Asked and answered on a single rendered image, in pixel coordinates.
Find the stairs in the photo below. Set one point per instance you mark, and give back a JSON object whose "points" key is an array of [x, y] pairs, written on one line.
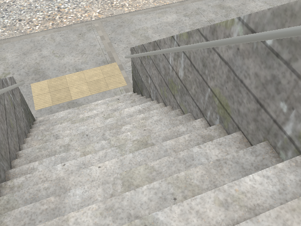
{"points": [[129, 161]]}

